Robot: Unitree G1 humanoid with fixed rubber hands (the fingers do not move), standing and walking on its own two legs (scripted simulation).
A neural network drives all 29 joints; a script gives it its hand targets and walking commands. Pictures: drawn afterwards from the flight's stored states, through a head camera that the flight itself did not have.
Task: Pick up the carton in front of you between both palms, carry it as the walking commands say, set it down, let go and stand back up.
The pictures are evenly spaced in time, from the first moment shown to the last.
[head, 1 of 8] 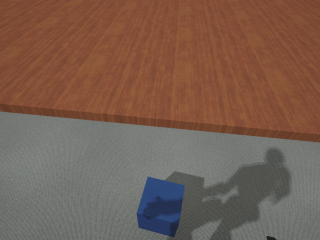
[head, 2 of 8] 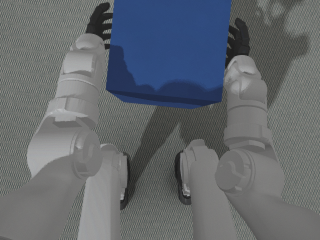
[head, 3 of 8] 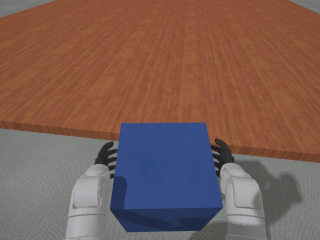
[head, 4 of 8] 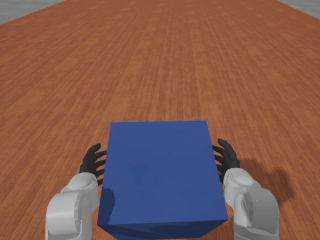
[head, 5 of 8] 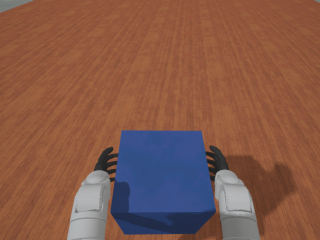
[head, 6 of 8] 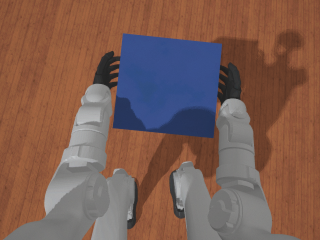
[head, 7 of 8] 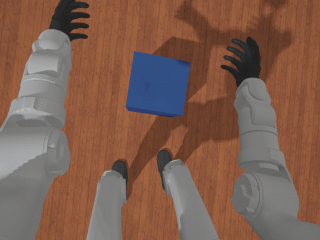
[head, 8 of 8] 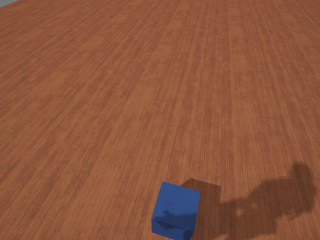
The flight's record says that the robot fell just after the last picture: no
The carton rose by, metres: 0.85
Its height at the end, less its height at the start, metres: +0.10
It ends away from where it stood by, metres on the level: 2.45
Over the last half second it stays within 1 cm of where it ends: yes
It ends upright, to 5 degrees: yes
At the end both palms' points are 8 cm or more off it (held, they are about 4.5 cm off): yes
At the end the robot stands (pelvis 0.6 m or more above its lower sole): yes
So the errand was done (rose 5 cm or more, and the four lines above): yes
